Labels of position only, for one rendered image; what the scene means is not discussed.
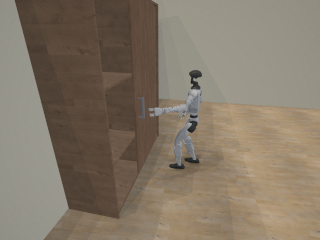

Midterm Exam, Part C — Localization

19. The left robot hand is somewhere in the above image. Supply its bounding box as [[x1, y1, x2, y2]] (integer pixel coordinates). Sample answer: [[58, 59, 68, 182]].
[[148, 107, 163, 117]]

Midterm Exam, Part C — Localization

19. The robot left upper arm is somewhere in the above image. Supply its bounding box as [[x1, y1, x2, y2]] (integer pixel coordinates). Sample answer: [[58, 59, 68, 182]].
[[179, 90, 198, 111]]

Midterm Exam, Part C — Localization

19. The handle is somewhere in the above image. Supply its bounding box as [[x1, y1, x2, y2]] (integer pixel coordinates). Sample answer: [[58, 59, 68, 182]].
[[137, 97, 145, 119]]

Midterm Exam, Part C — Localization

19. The robot head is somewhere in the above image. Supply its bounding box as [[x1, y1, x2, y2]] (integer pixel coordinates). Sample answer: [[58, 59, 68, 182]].
[[189, 70, 202, 90]]

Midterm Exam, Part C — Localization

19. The robot right foot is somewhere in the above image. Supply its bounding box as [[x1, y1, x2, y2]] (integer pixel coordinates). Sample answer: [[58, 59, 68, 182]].
[[184, 157, 200, 164]]

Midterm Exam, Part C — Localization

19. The left robot forearm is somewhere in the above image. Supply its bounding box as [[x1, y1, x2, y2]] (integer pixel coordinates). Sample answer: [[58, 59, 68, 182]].
[[162, 105, 186, 114]]

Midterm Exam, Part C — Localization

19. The right robot hand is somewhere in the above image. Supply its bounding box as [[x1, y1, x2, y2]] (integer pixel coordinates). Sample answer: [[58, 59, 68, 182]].
[[178, 109, 189, 119]]

